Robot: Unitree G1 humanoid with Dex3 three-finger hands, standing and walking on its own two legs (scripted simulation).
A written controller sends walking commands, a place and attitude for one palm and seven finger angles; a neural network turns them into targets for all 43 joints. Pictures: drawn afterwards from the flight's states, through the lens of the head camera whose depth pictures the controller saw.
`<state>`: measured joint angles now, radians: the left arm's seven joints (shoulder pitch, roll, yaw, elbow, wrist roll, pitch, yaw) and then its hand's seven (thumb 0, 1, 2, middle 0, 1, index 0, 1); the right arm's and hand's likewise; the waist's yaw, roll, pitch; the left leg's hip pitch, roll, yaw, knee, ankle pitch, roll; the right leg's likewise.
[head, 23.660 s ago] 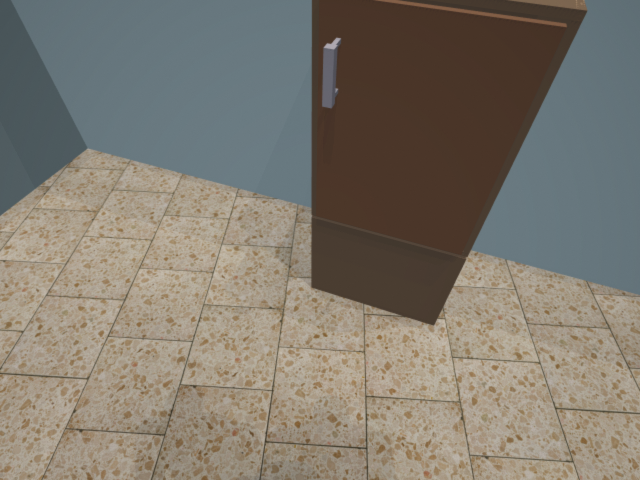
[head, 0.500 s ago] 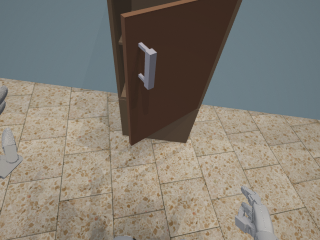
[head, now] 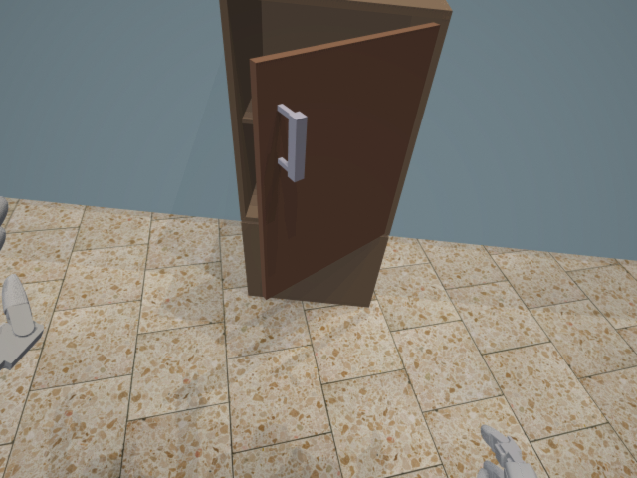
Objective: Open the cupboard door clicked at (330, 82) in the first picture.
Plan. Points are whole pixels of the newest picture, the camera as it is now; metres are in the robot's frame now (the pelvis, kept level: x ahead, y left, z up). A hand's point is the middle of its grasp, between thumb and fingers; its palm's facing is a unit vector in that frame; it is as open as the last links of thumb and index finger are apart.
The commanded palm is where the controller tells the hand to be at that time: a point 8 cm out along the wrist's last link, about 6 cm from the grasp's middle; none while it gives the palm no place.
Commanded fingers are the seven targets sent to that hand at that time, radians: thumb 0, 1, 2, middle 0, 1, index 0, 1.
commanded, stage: stop stepping back and stand still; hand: left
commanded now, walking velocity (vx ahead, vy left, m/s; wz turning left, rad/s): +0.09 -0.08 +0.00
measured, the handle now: (289, 143) +0.62 +0.08 +0.12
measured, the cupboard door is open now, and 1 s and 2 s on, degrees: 42 42 42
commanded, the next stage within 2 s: let the arm hang, fingers relaxed in 0.18 s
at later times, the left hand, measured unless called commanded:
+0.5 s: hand out of the picture +0.13 +0.19 -0.13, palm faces +0.06 -0.96 -0.28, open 7.4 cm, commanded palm none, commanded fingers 0.00 0.90 0.90 -0.20 -0.30 -0.20 -0.30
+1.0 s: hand out of the picture -0.02 +0.21 -0.16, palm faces +0.11 -0.95 -0.28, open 7.3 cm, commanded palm none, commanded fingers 0.00 0.90 0.90 -0.20 -0.30 -0.20 -0.30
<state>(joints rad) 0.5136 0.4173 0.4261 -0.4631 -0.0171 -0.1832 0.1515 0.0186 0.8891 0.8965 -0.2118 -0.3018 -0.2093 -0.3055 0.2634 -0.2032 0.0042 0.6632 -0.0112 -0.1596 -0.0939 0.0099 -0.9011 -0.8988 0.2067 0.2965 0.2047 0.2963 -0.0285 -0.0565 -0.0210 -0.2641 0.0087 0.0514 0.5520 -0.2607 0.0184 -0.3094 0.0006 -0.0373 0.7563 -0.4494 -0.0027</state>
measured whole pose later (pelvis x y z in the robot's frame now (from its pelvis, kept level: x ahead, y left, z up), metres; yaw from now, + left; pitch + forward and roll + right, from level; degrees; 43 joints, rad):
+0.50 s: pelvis +0.00 -0.01 -0.01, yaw +5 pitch +0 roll +2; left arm 0.23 0.21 0.02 0.64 0.03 0.04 0.00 0.01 0.91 0.90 -0.20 -0.30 -0.19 -0.30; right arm 0.20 -0.24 0.00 0.83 -0.03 -0.01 0.00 0.01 -0.90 -0.90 0.21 0.30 0.20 0.30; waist -0.04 0.02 0.01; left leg -0.33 -0.03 -0.03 0.66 -0.33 -0.01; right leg -0.32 0.00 0.03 0.71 -0.36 -0.01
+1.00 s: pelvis +0.00 +0.00 +0.01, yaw +5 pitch -1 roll +0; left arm 0.22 0.23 0.02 1.15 0.01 0.00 0.01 0.01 0.91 0.90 -0.20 -0.30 -0.20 -0.30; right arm 0.20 -0.20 -0.01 1.13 -0.01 0.01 -0.02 0.00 -0.90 -0.90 0.21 0.30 0.20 0.30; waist 0.01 0.03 0.08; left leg -0.20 -0.02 -0.04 0.42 -0.19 0.00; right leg -0.17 0.00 0.02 0.42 -0.23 0.00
